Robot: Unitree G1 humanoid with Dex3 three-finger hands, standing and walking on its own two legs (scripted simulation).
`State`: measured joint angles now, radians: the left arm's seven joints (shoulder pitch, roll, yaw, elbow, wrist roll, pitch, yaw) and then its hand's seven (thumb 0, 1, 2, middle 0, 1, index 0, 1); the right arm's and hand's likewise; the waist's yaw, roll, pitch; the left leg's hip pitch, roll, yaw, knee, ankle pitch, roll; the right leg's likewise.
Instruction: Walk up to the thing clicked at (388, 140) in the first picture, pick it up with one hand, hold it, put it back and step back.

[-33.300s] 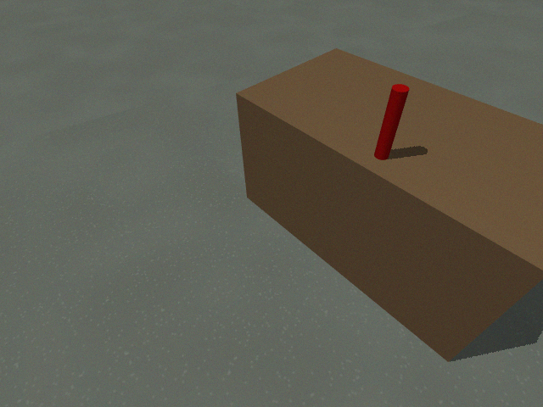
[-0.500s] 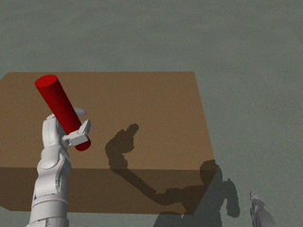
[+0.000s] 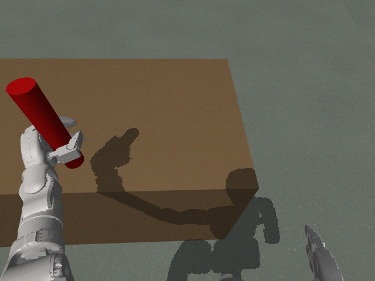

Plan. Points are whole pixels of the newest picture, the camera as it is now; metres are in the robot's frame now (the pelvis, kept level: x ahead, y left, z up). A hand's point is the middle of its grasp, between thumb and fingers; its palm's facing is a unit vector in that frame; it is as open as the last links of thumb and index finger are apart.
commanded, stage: crouch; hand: left
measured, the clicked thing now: (53, 130) +0.42 +0.27 +0.10
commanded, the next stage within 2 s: lower in 0.48 s
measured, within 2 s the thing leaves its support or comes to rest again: rests again in 1.86 s
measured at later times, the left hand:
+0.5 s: hand (67, 140) +0.44 +0.28 +0.04, palm faces +0.31 -0.95 +0.02, open 5.5 cm
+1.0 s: hand (72, 148) +0.45 +0.28 +0.00, palm faces +0.32 -0.95 +0.03, open 5.5 cm
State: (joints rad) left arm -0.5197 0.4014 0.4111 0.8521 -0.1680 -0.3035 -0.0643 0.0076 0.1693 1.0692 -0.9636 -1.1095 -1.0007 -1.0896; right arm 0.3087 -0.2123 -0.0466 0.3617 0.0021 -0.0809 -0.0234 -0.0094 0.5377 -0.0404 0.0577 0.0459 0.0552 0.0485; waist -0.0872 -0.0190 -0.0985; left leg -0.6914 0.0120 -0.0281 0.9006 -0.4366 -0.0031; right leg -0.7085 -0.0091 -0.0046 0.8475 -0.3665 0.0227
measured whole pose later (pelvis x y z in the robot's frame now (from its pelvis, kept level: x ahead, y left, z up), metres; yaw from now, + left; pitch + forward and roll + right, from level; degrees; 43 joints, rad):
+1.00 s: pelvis -0.01 +0.01 -0.04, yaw -1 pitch +21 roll -4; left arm -0.65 0.52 0.52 1.05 -0.13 -0.44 -0.11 0.01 0.17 1.07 -0.96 -1.11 -1.00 -1.09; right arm 0.39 -0.23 0.03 0.08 -0.03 0.00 0.03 -0.01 0.53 -0.04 0.06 0.05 0.06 0.05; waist -0.16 -0.03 -0.13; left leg -0.99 0.02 -0.05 1.14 -0.52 0.00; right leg -0.98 0.01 -0.03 1.05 -0.43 0.03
